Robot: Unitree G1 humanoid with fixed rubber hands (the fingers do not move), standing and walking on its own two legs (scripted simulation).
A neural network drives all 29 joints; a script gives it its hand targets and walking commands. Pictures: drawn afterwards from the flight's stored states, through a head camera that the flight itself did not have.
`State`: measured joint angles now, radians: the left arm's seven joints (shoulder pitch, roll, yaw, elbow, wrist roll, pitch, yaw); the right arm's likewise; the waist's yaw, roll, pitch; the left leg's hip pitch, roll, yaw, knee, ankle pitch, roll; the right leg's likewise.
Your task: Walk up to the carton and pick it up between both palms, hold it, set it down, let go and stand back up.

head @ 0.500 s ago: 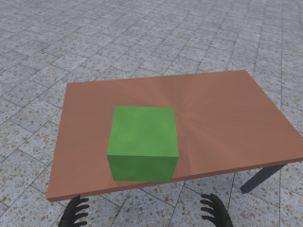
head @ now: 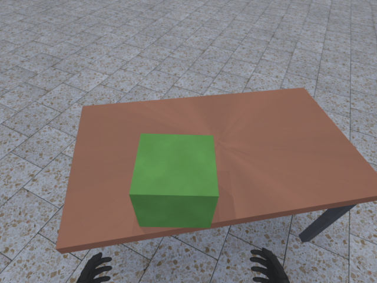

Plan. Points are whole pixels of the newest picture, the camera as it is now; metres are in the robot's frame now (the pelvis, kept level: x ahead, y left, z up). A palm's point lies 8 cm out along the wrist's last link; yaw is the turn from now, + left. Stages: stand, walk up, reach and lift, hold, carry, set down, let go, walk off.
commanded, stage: let go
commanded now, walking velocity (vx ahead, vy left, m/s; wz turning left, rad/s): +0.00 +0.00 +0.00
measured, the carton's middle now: (175, 181) +0.43 +0.04 -0.11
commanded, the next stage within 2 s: stand in 0.24 s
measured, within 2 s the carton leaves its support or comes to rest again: neither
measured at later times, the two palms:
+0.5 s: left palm out of the picture +0.14 +0.25 -0.10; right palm out of the picture +0.12 -0.24 -0.10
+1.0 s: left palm out of the picture +0.09 +0.27 -0.11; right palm out of the picture +0.09 -0.24 -0.11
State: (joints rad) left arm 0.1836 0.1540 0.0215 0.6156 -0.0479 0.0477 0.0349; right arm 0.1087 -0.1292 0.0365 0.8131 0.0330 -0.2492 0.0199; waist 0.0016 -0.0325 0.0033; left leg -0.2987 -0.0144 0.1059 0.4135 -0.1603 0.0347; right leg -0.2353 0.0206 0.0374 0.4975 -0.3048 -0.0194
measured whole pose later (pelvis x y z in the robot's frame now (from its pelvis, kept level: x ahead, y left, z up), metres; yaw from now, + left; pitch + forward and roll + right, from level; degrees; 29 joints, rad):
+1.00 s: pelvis -0.01 +0.02 +0.00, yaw +0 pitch +0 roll +0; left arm 0.29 0.23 0.08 0.71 -0.03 0.00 0.01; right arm 0.17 -0.25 0.04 0.96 -0.01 -0.06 -0.01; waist 0.00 -0.03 -0.03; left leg -0.30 0.00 0.11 0.50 -0.21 0.05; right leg -0.20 0.03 0.04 0.50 -0.30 -0.02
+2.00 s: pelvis -0.02 +0.01 +0.00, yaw +0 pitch -1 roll +0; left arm 0.29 0.23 0.07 0.80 -0.03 -0.01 0.01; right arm 0.17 -0.25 0.04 1.02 -0.01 -0.06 0.00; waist 0.00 -0.03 -0.03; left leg -0.29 0.00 0.11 0.47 -0.17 0.05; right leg -0.20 0.03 0.04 0.50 -0.28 -0.02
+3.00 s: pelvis -0.02 +0.01 +0.00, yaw +0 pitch -1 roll +0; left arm 0.28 0.24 0.07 0.84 -0.03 -0.01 0.01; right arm 0.17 -0.25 0.04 1.03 -0.01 -0.06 0.00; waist 0.00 -0.03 -0.03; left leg -0.28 0.00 0.11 0.46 -0.16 0.05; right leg -0.20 0.03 0.04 0.48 -0.28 -0.02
